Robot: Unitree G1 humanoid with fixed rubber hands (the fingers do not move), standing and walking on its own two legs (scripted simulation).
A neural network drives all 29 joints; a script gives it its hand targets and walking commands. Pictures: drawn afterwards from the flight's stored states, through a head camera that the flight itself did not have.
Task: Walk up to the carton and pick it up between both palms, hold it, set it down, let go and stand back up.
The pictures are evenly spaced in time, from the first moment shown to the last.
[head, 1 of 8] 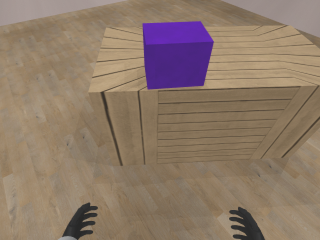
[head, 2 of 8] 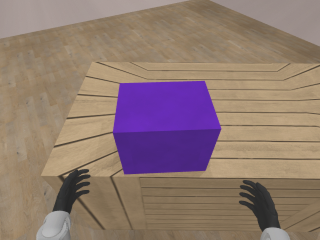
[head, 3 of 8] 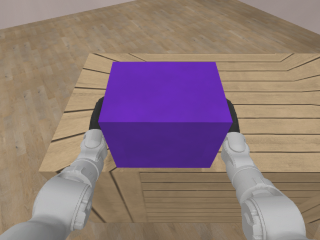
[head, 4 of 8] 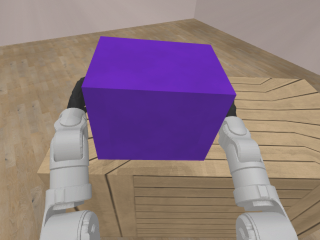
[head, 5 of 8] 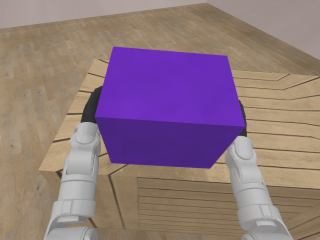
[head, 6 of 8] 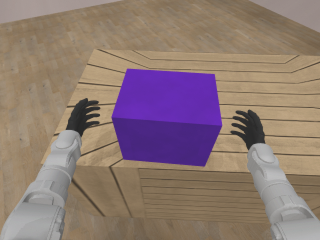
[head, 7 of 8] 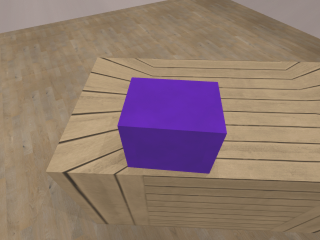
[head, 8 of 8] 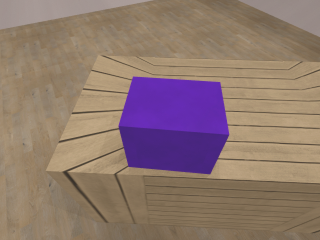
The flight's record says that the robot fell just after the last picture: no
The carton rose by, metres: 0.20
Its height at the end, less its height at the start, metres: +0.00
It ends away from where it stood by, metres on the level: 0.01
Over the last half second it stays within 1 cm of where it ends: yes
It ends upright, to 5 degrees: yes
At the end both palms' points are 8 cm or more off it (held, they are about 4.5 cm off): yes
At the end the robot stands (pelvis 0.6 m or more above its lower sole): yes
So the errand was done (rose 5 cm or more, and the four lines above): yes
